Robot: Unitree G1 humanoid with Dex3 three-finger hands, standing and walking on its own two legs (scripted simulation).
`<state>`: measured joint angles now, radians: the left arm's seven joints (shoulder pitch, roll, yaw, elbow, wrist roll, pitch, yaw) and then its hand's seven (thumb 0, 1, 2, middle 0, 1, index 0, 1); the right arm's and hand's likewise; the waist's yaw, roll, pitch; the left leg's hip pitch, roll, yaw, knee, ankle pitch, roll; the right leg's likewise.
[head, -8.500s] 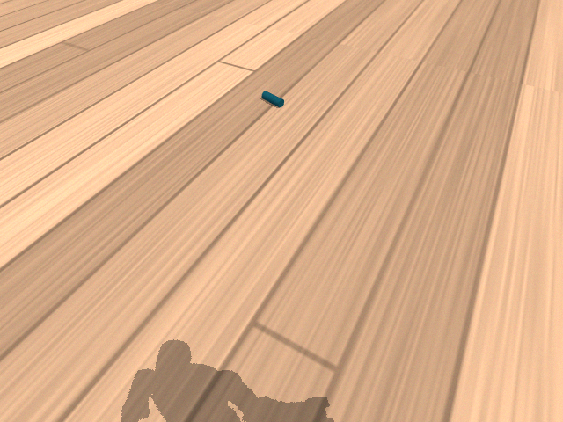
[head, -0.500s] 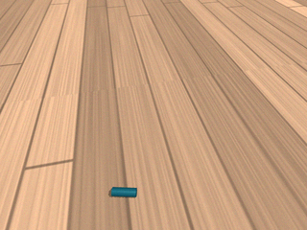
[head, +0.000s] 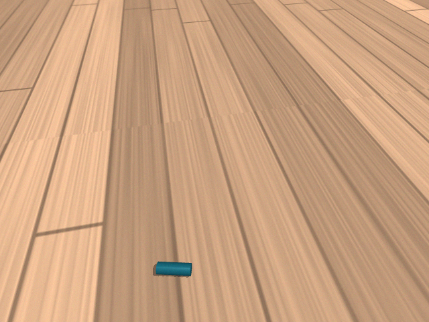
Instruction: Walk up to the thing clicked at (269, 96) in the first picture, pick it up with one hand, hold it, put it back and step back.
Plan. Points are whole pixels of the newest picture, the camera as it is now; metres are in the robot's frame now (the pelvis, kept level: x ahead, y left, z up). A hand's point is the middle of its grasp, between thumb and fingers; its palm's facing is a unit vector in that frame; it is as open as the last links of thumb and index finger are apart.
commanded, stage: stand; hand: left
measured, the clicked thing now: (174, 268) +0.49 +0.22 -0.76
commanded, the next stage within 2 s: walk up in 0.82 s
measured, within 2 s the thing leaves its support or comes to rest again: neither
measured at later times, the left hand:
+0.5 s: hand out of the picture +0.07 +0.25 -0.16, palm faces -0.03 -0.94 -0.35, open 7.4 cm
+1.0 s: hand out of the picture +0.08 +0.27 -0.16, palm faces -0.02 -0.94 -0.35, open 7.4 cm
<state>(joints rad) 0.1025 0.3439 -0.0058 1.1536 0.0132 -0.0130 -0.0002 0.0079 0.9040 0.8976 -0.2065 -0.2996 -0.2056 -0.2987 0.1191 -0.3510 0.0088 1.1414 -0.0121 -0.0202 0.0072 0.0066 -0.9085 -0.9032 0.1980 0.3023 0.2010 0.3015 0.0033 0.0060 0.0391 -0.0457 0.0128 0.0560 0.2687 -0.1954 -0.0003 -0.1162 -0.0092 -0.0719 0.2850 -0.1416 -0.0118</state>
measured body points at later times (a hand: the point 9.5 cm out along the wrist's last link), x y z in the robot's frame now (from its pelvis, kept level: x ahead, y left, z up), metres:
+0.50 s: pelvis +0.00 +0.00 +0.00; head +0.01 +0.00 +0.45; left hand +0.07 +0.30 -0.13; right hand +0.07 -0.30 -0.14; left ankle -0.03 +0.11 -0.75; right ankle +0.01 -0.11 -0.75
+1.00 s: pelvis +0.02 +0.01 -0.01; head +0.02 +0.01 +0.44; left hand +0.08 +0.32 -0.14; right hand +0.08 -0.30 -0.14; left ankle -0.03 +0.11 -0.75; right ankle +0.01 -0.11 -0.75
